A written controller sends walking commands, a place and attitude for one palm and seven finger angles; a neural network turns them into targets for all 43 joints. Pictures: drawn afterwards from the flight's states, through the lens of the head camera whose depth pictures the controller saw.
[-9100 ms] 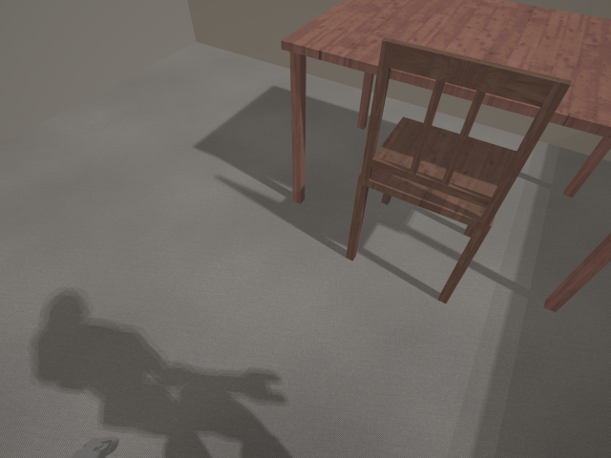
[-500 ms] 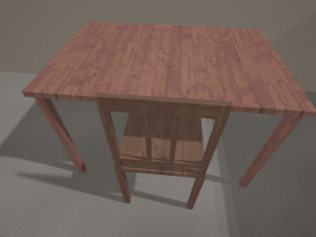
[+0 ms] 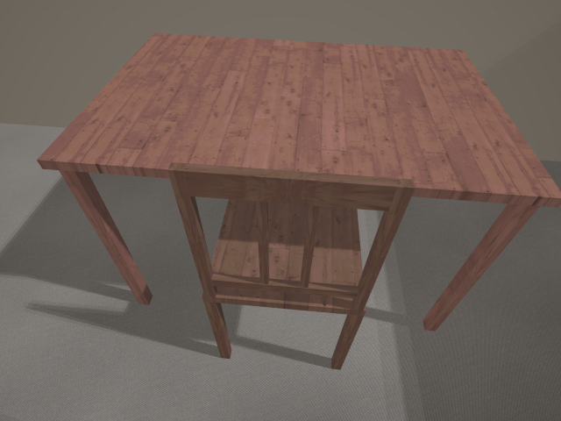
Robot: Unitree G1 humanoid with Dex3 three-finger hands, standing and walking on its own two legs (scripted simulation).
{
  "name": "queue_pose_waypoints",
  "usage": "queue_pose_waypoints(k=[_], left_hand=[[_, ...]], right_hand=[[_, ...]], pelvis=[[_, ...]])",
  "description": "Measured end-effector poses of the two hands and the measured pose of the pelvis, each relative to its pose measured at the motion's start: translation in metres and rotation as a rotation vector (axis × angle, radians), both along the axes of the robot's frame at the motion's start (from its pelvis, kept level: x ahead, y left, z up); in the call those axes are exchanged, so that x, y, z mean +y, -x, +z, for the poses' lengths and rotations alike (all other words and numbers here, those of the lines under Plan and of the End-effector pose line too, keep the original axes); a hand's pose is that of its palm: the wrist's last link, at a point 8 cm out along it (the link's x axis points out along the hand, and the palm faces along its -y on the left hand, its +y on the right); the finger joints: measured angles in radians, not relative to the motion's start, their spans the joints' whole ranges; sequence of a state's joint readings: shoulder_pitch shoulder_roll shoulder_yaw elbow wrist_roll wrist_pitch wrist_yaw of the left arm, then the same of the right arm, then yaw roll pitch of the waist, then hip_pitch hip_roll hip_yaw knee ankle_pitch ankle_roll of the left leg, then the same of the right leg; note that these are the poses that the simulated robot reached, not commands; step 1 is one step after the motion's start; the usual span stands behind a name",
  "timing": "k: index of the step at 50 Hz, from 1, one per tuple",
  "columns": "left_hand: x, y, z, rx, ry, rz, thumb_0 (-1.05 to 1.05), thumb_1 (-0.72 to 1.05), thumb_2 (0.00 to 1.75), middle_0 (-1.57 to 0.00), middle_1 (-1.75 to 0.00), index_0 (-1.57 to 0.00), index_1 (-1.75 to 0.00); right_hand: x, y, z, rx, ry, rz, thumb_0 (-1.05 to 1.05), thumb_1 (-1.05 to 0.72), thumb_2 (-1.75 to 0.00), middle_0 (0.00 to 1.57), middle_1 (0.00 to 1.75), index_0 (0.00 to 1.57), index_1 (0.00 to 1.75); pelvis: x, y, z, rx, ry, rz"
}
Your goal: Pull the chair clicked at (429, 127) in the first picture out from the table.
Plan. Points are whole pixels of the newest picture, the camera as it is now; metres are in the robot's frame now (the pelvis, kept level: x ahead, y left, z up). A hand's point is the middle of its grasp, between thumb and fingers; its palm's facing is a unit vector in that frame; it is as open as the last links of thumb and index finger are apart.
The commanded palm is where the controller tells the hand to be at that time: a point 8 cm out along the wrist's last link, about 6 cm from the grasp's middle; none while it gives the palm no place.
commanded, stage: look again from close up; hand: left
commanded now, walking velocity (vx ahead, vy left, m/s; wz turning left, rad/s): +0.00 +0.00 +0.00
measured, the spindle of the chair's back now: (263, 245) +0.47 +0.07 -0.10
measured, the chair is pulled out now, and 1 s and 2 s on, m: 0.00 0.00 0.00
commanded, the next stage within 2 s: raise the hand toward the chair's back in 0.58 s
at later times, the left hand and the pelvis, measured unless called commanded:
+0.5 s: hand out of the picture -0.03 +0.15 -0.18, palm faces +0.06 -0.98 -0.16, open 7.4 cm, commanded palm none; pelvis +0.00 +0.00 +0.00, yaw +0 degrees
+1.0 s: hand (190, 369) +0.19 +0.14 -0.01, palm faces -0.03 -1.00 +0.04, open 8.3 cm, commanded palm +0.12 +0.21 -0.07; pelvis -0.04 +0.00 -0.05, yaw +0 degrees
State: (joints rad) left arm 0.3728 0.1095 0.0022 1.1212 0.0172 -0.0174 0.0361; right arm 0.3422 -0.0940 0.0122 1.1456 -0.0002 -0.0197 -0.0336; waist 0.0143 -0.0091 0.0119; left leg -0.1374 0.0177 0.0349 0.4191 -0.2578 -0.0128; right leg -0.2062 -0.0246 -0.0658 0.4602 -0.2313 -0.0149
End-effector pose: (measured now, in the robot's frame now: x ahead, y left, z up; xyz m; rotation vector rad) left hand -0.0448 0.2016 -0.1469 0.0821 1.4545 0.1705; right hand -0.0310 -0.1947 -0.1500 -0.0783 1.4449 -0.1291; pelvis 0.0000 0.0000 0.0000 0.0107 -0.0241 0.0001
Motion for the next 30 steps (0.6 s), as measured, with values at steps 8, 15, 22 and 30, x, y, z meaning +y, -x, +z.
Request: queue_pose_waypoints(k=[8, 15, 22, 30], left_hand=[[0.0009, -0.0039, 0.0003, -0.005, -0.003, -0.003, 0.00, 0.91, 0.90, -0.20, -0.30, -0.19, -0.30], [0.0011, -0.0074, 0.0007, -0.011, -0.006, -0.005, 0.00, 0.91, 0.90, -0.20, -0.30, -0.19, -0.30], [0.0000, -0.0092, 0.0004, -0.016, -0.006, -0.006, 0.00, 0.91, 0.90, -0.20, -0.30, -0.19, -0.30], [-0.0021, -0.0086, 0.0005, -0.012, -0.005, -0.009, 0.00, 0.91, 0.90, -0.20, -0.30, -0.20, -0.30]], right_hand=[[0.0019, -0.0034, -0.0006, -0.007, -0.004, -0.001, 0.01, -0.91, -0.90, 0.20, 0.29, 0.20, 0.29], [0.0020, -0.0064, -0.0014, -0.014, -0.006, -0.003, 0.01, -0.91, -0.90, 0.20, 0.29, 0.20, 0.29], [0.0003, -0.0082, -0.0015, -0.018, -0.004, -0.004, 0.01, -0.91, -0.90, 0.20, 0.29, 0.20, 0.29], [-0.0022, -0.0070, -0.0014, -0.017, -0.002, -0.007, 0.01, -0.91, -0.90, 0.20, 0.29, 0.20, 0.29]], pelvis=[[0.0005, -0.0015, 0.0000, 0.001, -0.001, -0.002], [0.0003, -0.0033, -0.0001, 0.000, -0.002, -0.004], [-0.0008, -0.0043, -0.0001, -0.002, -0.001, -0.005], [-0.0022, -0.0043, 0.0000, -0.003, -0.002, -0.008]])
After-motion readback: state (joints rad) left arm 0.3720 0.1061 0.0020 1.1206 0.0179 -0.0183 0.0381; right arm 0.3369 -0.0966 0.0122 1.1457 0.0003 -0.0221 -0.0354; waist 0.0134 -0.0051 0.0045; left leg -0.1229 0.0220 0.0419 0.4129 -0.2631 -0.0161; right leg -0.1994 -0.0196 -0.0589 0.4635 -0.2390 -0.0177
